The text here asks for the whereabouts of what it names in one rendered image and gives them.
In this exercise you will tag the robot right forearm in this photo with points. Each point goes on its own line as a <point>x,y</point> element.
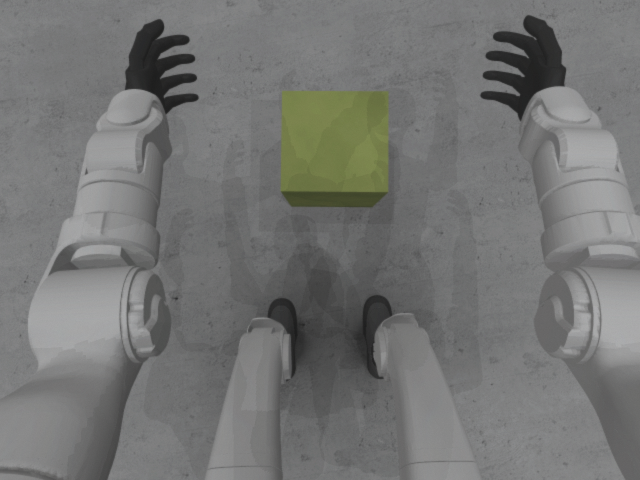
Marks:
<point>582,192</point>

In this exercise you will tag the robot left upper arm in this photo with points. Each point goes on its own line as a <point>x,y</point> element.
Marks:
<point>91,331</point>

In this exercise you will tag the robot right hand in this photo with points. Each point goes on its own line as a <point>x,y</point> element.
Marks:
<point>543,68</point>

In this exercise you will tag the robot left forearm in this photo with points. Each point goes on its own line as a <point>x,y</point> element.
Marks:
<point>118,195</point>

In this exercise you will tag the robot left hand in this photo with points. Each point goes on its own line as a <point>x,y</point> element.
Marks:
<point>145,70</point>

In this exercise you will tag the robot right upper arm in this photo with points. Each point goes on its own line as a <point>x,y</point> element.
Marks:
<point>590,318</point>

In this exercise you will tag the robot right thigh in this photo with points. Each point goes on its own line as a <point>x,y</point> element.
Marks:
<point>432,441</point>

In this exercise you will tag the robot right shin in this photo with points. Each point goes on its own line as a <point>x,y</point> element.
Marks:
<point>397,318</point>

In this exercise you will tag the carton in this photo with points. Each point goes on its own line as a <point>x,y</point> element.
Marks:
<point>334,148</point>

